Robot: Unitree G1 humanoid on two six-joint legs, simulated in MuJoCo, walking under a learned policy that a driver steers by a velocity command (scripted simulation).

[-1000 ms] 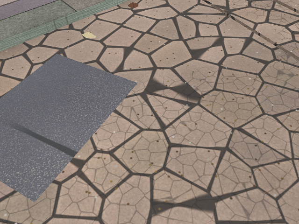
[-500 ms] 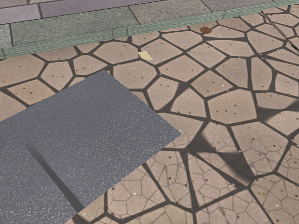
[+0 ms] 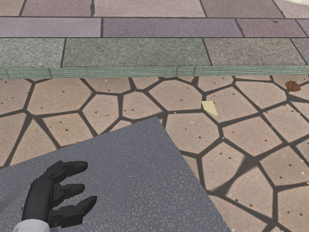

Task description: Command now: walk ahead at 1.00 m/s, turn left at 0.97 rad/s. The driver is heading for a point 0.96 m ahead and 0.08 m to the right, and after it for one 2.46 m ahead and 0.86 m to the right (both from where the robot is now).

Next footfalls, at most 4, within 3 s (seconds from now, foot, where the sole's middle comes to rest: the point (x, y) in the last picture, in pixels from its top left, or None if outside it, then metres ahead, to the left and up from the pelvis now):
0.10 right None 0.32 -0.17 -0.77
0.48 left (93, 225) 0.54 0.17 -0.77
0.92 right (150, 142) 0.95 -0.12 -0.77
1.34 left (134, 89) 1.33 -0.07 -0.77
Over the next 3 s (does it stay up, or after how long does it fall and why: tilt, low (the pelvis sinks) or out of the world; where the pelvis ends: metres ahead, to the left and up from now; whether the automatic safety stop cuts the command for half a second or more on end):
stays up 2.42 -0.72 0.07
